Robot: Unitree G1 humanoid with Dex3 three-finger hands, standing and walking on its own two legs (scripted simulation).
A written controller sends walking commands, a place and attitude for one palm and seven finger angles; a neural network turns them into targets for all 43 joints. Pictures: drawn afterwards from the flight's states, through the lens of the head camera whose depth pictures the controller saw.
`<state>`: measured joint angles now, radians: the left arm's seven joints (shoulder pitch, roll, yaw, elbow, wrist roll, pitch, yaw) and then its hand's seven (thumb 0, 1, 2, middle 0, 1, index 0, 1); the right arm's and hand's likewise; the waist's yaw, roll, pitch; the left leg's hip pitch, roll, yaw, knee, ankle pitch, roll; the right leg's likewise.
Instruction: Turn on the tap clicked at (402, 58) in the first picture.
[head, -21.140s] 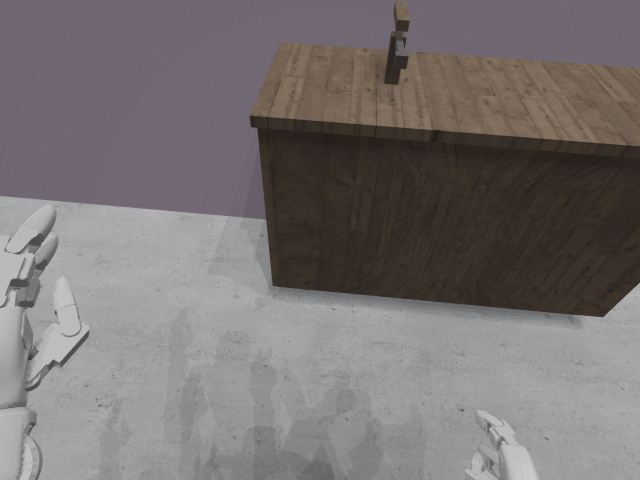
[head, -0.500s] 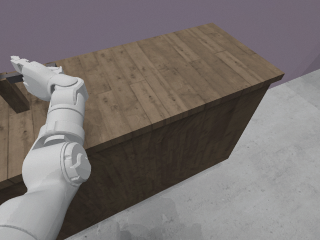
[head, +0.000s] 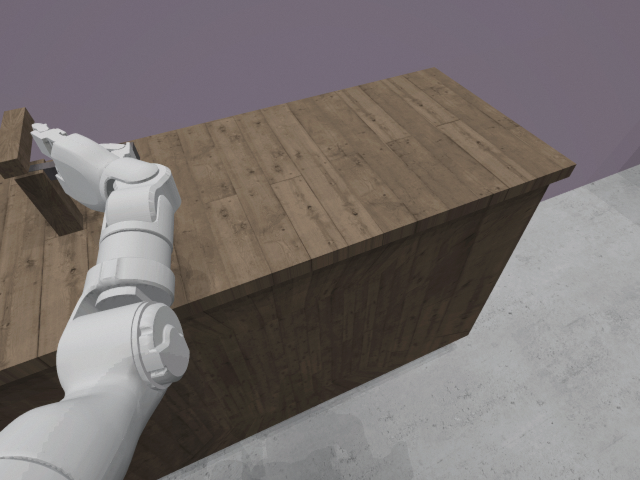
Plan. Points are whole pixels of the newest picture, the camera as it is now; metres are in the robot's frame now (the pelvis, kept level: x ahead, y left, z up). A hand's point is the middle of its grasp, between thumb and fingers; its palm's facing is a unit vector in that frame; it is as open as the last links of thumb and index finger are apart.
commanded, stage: lift the hand up off the lever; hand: left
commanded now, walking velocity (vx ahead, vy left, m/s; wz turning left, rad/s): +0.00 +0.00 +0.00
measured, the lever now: (128, 156) +0.55 +0.29 +0.13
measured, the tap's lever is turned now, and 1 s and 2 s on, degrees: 83 83 83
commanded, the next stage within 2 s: draw the hand back beside the body in 0.82 s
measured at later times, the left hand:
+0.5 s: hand (128, 141) +0.47 +0.23 +0.21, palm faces +0.83 -0.54 -0.11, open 7.8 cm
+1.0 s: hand (135, 132) +0.47 +0.21 +0.22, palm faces +0.75 -0.65 -0.12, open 7.8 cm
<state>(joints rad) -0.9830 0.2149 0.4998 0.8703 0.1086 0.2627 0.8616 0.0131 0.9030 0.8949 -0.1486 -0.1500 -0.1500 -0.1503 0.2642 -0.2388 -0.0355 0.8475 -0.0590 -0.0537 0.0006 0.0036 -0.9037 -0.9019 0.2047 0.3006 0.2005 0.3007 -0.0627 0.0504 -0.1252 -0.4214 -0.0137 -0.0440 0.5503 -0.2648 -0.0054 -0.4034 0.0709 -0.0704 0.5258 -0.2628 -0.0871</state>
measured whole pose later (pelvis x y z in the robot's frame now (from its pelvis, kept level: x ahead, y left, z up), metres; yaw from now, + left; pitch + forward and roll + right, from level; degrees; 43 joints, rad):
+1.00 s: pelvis +0.00 +0.00 +0.00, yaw -1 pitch +6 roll +1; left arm -0.97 0.21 0.39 0.75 0.09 0.35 0.72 0.01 0.91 0.90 -0.15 -0.15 -0.15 -0.15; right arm 0.22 -0.23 -0.03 0.82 -0.03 -0.03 -0.03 0.00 -0.90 -0.90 0.21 0.30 0.20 0.30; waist -0.03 0.05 -0.10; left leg -0.36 -0.02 -0.03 0.50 -0.24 0.00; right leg -0.35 0.06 -0.06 0.50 -0.25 -0.08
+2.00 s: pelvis -0.02 +0.03 +0.02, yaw -2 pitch -7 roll +0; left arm 0.23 0.31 0.24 -0.22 -0.08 -0.12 0.11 0.01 0.90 0.89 -0.20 -0.29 -0.20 -0.29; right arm 0.19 -0.22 0.01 0.68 0.01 -0.08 -0.05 0.01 -0.90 -0.90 0.21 0.30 0.20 0.30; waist 0.05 0.06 0.05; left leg -0.04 -0.03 0.00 0.32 -0.16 0.03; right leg -0.02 0.06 -0.02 0.28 -0.13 -0.05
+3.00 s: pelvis -0.06 +0.05 +0.00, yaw -1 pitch +0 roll -1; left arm 0.48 0.38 0.32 -0.48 -0.03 -0.13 0.16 0.01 0.89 0.89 -0.21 -0.30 -0.21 -0.30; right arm 0.20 -0.25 -0.02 0.56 0.01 -0.02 -0.08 0.01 -0.90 -0.90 0.20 0.30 0.20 0.30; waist 0.00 0.04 0.04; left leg -0.33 -0.04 0.00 0.51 -0.18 0.05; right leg -0.31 0.04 -0.03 0.46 -0.15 -0.03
